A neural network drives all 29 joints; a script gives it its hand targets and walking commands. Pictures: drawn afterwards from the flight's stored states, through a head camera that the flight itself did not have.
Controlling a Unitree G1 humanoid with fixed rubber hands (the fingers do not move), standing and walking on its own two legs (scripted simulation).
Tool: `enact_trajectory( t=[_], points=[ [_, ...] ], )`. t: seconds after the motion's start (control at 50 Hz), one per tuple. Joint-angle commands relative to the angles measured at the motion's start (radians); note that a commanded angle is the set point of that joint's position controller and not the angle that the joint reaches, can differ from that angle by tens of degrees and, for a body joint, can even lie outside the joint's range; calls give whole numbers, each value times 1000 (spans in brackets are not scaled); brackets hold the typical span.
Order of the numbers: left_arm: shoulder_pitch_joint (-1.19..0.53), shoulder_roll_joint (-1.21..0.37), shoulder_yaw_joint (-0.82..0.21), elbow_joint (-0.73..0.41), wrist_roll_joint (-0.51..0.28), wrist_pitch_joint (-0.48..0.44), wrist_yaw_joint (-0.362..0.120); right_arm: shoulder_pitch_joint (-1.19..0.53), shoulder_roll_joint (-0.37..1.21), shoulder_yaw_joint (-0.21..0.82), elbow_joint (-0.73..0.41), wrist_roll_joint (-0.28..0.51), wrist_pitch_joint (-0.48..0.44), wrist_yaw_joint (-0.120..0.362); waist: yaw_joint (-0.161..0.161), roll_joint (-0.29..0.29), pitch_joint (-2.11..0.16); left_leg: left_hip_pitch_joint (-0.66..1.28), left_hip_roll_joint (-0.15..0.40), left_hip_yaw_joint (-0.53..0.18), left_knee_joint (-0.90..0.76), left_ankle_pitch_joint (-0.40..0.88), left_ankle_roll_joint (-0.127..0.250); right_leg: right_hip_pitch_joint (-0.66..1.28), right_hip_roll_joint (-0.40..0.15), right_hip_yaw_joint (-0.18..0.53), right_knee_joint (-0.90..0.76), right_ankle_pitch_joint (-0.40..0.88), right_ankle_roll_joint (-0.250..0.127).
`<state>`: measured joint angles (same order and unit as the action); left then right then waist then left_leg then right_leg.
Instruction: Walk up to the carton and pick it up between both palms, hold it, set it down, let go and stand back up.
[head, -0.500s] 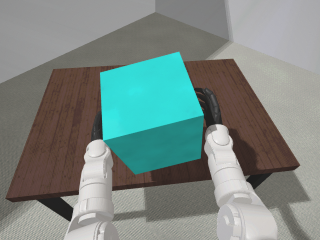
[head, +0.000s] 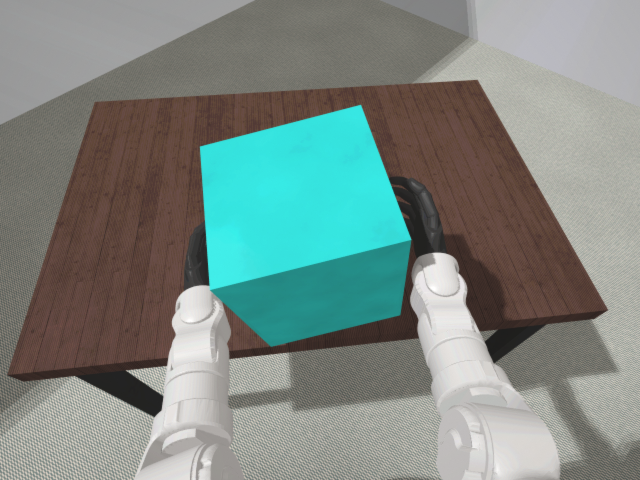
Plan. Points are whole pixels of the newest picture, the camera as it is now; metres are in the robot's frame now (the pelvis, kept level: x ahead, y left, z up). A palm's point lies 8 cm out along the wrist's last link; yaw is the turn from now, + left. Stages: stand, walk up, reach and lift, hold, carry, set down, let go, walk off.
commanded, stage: set down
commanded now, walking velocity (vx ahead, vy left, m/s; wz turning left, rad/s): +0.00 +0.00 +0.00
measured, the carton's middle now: (310, 239) +0.42 +0.02 +0.01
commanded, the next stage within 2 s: none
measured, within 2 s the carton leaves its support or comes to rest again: rests again in 1.06 s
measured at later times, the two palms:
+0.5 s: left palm (213, 294) +0.35 +0.16 -0.02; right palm (423, 253) +0.40 -0.13 +0.01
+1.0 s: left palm (214, 295) +0.35 +0.15 -0.03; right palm (423, 253) +0.40 -0.14 +0.01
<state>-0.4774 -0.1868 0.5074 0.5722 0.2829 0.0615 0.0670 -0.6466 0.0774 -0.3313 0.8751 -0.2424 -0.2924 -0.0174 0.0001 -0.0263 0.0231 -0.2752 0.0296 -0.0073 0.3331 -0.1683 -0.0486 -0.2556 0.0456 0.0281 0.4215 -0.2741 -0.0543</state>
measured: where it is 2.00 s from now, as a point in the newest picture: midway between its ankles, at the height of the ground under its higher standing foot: outside the picture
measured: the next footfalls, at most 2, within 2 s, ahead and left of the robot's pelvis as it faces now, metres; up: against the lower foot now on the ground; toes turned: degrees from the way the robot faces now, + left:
none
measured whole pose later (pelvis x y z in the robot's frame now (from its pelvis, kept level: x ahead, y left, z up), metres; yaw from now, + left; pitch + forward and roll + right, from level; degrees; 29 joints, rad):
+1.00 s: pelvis +0.00 +0.00 +0.00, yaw +0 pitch +16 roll +1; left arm -0.49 -0.21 0.52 0.70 0.28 -0.25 0.15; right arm -0.67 0.04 -0.38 0.92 -0.28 -0.37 0.02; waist 0.00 -0.03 -0.03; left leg -0.47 0.03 -0.01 0.33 -0.14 -0.05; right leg -0.46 0.05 0.03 0.42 -0.24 -0.05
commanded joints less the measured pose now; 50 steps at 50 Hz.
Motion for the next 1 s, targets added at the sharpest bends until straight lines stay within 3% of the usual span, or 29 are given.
enact_trajectory(
  t=[0.0,0.04,0.08,0.12,0.14,0.18,0.2,0.3,0.32,0.38,0.44,0.5,0.54,0.7,0.74,0.82,0.92,0.98],
  points=[
    [-604,-432,-355,-28,94,-157,-35,-495,415,212,125,-108,-38,163,162,56,-660,321,33,112,93,644,7,-79,-25,-99,-76,600,47],
    [-619,-435,-365,-28,97,-168,-33,-494,414,201,113,-113,-47,164,142,57,-698,288,27,119,93,620,2,-38,-23,-98,-70,619,49],
    [-622,-445,-367,-28,92,-187,-27,-490,424,205,117,-123,-56,162,142,66,-727,321,29,113,104,654,2,-77,-20,-101,-59,619,55],
    [-607,-441,-353,-16,100,-201,-20,-486,431,201,105,-134,-62,165,166,56,-744,299,28,119,106,643,7,-84,-20,-96,-71,602,43],
    [-610,-444,-367,-8,98,-209,-22,-482,432,194,102,-138,-68,163,144,47,-751,285,27,122,105,633,5,-62,-20,-97,-63,620,46],
    [-597,-447,-362,2,101,-226,-19,-485,441,215,83,-141,-76,160,159,40,-782,252,20,125,100,618,11,-42,-25,-92,-46,664,57],
    [-618,-447,-371,3,92,-240,-20,-495,445,207,84,-146,-81,158,149,38,-808,248,22,122,107,614,12,-49,-26,-90,-38,660,61],
    [-632,-471,-401,6,79,-294,-6,-482,454,210,95,-165,-110,153,145,70,-894,267,26,117,132,679,4,-121,-17,-97,-35,674,49],
    [-624,-473,-400,10,81,-303,-2,-473,458,214,98,-166,-114,153,158,75,-912,275,30,118,140,713,2,-137,-12,-96,-42,662,38],
    [-587,-477,-403,62,84,-321,0,-464,462,219,96,-164,-122,149,154,56,-921,240,25,123,145,706,6,-112,-9,-90,-43,702,30],
    [-596,-446,-371,115,94,-341,-14,-468,471,248,100,-152,-121,143,157,20,-887,102,7,136,119,593,19,34,-32,-64,9,817,61],
    [-577,-446,-356,150,107,-349,-22,-466,482,260,103,-150,-124,141,170,4,-869,-8,-4,149,86,508,29,131,-46,-52,32,868,73],
    [-591,-442,-353,157,106,-359,-26,-466,481,264,119,-154,-125,139,162,0,-835,-50,-4,146,72,477,30,161,-53,-48,49,902,83],
    [-569,-408,-304,186,124,-371,-23,-445,436,225,160,-156,-114,137,170,10,-802,-42,-1,148,66,453,28,135,-47,-48,43,834,74],
    [-571,-327,-292,184,105,-382,-10,-449,325,188,164,-139,-119,126,164,15,-824,-34,0,151,77,456,27,123,-45,-45,48,839,71],
    [-569,-275,-225,162,119,-388,9,-461,268,127,161,-133,-101,107,179,8,-799,-44,-2,158,73,449,36,115,-43,-35,36,790,71],
    [-544,-157,-184,146,101,-390,51,-471,138,138,151,-55,-87,75,193,15,-809,-33,0,150,102,484,39,100,-35,-18,44,797,71],
    [-551,-163,-176,147,100,-395,61,-491,159,156,146,-25,-81,65,196,15,-806,-65,-6,147,105,469,41,116,-35,-2,46,811,78]
  ],
)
